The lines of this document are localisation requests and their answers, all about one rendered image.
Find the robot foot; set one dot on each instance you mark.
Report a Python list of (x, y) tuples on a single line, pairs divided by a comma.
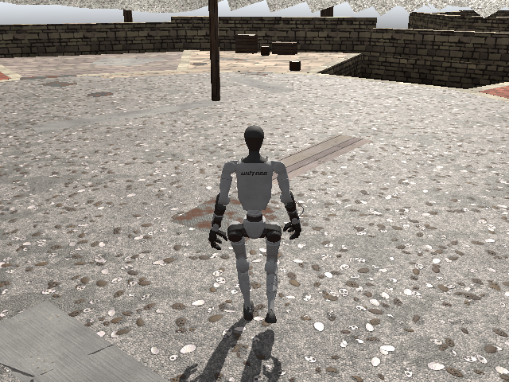
[(248, 314), (270, 318)]

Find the right robot hand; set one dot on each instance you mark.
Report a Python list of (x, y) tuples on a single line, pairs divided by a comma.
[(292, 227)]

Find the robot right foot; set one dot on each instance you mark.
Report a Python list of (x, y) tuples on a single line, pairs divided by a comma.
[(270, 318)]

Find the left robot hand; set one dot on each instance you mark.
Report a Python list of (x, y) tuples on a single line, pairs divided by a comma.
[(213, 238)]

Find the robot left upper arm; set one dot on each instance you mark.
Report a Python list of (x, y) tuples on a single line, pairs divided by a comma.
[(225, 181)]

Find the robot left forearm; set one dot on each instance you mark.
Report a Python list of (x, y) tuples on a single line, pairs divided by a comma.
[(218, 215)]

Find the robot right forearm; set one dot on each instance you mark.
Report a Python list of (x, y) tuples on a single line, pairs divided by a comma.
[(292, 211)]

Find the robot left foot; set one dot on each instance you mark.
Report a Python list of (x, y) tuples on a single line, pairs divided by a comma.
[(248, 314)]

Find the robot right upper arm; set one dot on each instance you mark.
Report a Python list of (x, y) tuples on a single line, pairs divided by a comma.
[(283, 180)]

